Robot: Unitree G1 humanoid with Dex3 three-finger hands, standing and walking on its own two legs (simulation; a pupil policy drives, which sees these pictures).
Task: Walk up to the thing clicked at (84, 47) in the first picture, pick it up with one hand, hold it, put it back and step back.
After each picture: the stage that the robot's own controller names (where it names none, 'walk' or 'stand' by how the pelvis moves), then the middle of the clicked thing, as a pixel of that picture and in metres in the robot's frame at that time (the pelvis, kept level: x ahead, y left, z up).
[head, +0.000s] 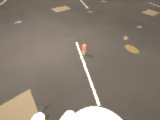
stand; (83, 49) +1.33 +0.10 -0.65
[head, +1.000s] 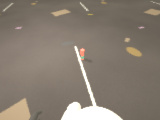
walk; (82, 54) +1.20 +0.19 -0.65
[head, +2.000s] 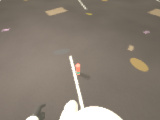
walk; (78, 69) +0.76 +0.19 -0.65
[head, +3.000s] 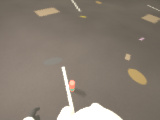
walk; (72, 86) +0.47 +0.15 -0.64
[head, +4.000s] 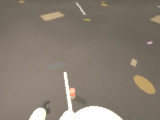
stand; (72, 93) +0.38 +0.17 -0.65
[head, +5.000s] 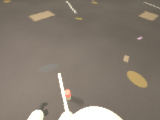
stand; (68, 95) +0.35 +0.22 -0.65
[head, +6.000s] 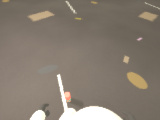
stand; (67, 97) +0.31 +0.22 -0.65
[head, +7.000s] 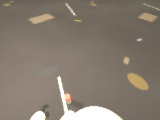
stand; (68, 99) +0.31 +0.22 -0.66
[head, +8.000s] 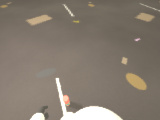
stand; (66, 101) +0.29 +0.24 -0.66
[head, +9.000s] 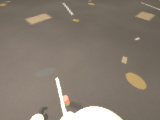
stand; (66, 100) +0.29 +0.24 -0.66
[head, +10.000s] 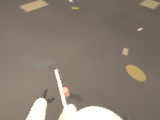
go down; (66, 92) +0.31 +0.23 -0.63
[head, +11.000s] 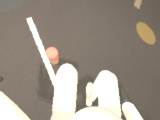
go down; (53, 57) +0.37 +0.27 -0.22
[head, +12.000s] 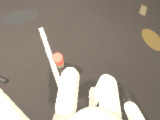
approach; (59, 61) +0.37 +0.27 -0.24
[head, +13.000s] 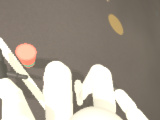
close in; (27, 58) +0.34 +0.30 -0.14
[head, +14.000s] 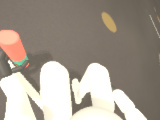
close; (17, 53) +0.37 +0.33 -0.14
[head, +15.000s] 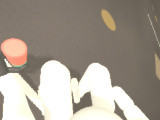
lift; (17, 57) +0.33 +0.32 -0.14
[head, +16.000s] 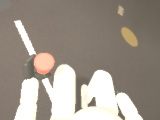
lift; (43, 66) +0.28 +0.28 -0.04
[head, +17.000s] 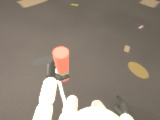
lift; (62, 67) +0.31 +0.17 +0.10
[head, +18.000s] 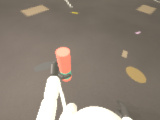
hold; (65, 66) +0.33 +0.16 +0.08
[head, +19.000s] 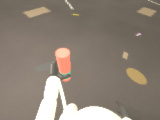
hold; (64, 67) +0.32 +0.17 +0.08
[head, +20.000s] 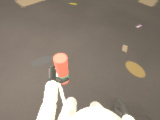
crouch; (62, 71) +0.32 +0.17 +0.03
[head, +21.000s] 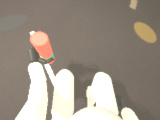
lower; (45, 51) +0.40 +0.27 -0.02
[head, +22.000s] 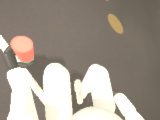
lower; (25, 54) +0.36 +0.31 -0.12
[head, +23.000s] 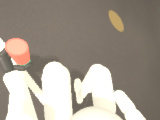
lower; (21, 57) +0.34 +0.32 -0.14
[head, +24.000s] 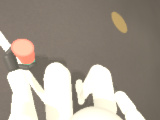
lower; (26, 56) +0.34 +0.32 -0.12
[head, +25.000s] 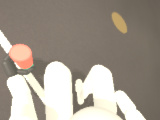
lower; (24, 61) +0.31 +0.32 -0.13
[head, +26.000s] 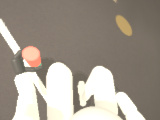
open; (34, 60) +0.33 +0.30 -0.16
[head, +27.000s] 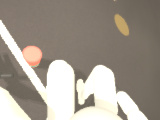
stand; (33, 59) +0.32 +0.30 -0.15
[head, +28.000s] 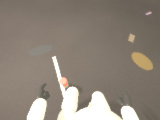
stand; (64, 83) +0.33 +0.23 -0.49
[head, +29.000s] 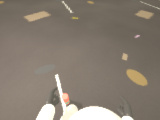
stand; (66, 99) +0.30 +0.22 -0.60
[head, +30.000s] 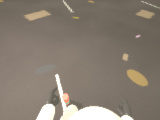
stand; (66, 99) +0.30 +0.22 -0.60
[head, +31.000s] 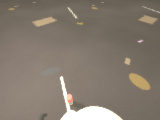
stand; (70, 100) +0.33 +0.21 -0.65
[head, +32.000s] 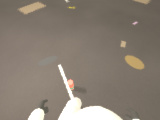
walk; (71, 85) +0.41 +0.21 -0.63
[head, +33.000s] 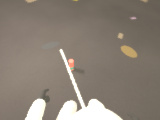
walk; (71, 65) +0.70 +0.22 -0.63
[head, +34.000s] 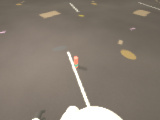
stand; (76, 62) +0.97 +0.27 -0.64
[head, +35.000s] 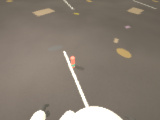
stand; (72, 62) +0.95 +0.27 -0.66
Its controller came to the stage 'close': yes
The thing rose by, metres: 0.72
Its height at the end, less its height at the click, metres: +0.00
